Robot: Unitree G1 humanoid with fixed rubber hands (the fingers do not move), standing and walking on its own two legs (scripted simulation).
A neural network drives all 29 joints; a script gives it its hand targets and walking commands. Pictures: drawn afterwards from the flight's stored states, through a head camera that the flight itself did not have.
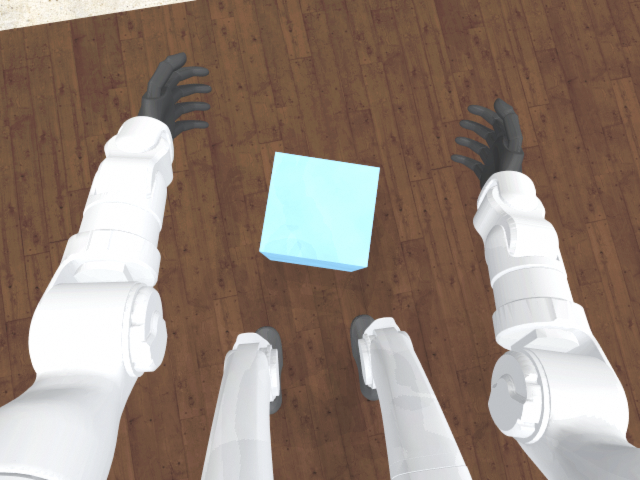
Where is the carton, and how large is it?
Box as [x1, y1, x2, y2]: [259, 152, 379, 271]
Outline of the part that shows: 275,152 259,251 269,259 349,271 365,267 367,264 379,168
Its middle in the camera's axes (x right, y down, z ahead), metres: +0.00 -0.05 +0.88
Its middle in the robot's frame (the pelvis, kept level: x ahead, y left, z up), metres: +0.47 -0.04 -0.52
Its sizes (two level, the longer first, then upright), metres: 0.210 0.200 0.250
